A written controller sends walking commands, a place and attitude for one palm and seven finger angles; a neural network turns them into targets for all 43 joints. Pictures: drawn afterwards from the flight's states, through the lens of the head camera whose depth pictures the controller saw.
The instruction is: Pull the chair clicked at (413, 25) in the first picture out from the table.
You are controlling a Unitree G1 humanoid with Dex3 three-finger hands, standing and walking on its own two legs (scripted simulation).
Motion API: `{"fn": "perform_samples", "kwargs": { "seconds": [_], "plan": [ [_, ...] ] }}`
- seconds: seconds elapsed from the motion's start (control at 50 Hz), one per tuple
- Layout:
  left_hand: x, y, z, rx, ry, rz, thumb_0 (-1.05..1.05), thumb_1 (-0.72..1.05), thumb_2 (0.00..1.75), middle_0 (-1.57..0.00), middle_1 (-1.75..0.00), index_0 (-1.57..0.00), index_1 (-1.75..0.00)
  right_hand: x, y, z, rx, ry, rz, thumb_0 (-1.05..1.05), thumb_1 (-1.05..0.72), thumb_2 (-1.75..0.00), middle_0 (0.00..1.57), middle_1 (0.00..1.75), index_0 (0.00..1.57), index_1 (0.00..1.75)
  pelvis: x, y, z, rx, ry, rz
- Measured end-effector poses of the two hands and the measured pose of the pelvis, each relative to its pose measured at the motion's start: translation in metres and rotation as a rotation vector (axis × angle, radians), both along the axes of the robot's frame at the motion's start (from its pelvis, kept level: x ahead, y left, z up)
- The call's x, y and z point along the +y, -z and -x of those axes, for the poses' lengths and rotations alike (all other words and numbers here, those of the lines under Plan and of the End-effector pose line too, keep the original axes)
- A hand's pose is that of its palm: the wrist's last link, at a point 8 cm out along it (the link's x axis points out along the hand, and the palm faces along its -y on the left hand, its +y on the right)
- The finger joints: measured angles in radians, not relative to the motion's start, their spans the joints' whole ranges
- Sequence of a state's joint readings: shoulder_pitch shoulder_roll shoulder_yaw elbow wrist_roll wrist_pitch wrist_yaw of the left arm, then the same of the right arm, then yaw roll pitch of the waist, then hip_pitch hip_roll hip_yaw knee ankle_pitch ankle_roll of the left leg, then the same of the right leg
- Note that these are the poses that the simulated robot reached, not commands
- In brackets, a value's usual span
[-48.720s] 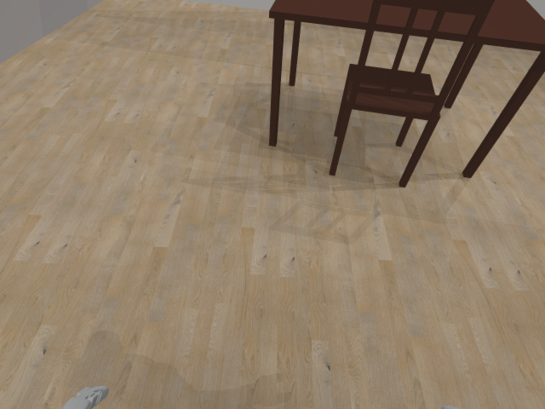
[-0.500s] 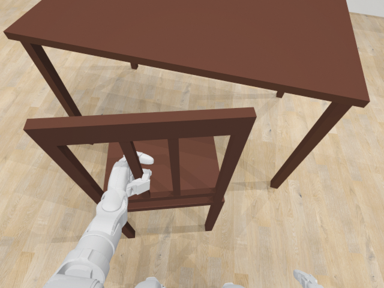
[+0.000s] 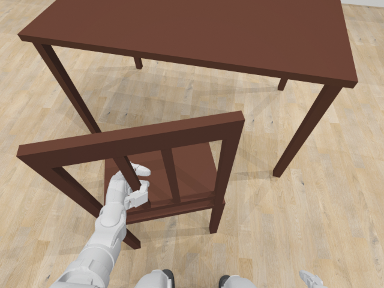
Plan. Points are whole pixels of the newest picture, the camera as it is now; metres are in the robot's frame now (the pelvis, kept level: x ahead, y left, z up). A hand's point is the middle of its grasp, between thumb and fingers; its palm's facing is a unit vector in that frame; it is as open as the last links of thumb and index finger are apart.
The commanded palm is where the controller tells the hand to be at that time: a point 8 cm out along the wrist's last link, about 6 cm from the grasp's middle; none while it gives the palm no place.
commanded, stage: step backward, pulling the chair out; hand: left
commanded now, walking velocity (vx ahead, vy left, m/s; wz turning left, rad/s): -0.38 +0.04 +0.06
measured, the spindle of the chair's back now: (135, 185) +0.35 +0.15 -0.07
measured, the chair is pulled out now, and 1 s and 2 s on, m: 0.32 0.36 0.56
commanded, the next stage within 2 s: stop walking, hand still on the chair in 2.00 s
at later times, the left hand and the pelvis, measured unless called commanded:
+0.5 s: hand (142, 198) +0.31 +0.13 -0.07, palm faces +0.05 -0.98 -0.21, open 5.4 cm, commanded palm +0.29 +0.18 -0.06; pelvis -0.02 -0.01 -0.01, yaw +0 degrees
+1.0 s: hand (140, 209) +0.29 +0.13 -0.06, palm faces +0.01 -0.98 -0.19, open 5.3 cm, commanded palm +0.26 +0.18 -0.06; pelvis -0.06 +0.00 -0.01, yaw +2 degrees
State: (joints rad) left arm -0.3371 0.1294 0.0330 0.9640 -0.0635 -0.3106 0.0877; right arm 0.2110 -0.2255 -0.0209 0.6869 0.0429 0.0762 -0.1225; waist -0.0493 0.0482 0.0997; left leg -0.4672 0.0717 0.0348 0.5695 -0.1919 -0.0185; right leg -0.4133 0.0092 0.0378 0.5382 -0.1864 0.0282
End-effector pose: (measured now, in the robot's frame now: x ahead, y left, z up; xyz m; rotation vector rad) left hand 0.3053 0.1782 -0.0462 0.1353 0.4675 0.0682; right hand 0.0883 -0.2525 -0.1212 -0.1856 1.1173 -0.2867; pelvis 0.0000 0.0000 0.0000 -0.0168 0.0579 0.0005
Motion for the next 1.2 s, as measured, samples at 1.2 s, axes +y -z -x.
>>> {"fn": "perform_samples", "kwargs": {
  "seconds": [1.2],
  "plan": [
    [0.01, -0.001, 0.07, -0.002, 0.038, -0.028, 0.03, 0.69, 0.76, -0.27, -1.27, -0.5, -1.45, 0.011, -0.003, 0.078, 0.038, -0.063, 0.017, 0.01, -0.9, -0.9, 0.2, 0.3, 0.21, 0.3, 0.008, 0.001, 0.077, 0.008, -0.009, 0.002]
  ]
}}
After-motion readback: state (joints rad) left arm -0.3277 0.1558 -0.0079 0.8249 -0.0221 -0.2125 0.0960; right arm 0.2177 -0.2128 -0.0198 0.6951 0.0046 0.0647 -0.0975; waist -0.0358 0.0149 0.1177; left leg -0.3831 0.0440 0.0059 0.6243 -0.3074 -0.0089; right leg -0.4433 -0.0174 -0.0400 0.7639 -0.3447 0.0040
